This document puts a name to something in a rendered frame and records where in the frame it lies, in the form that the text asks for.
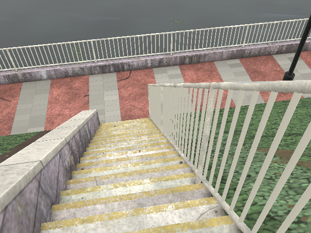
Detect stairs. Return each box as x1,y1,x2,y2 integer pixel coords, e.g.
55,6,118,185
40,117,242,233

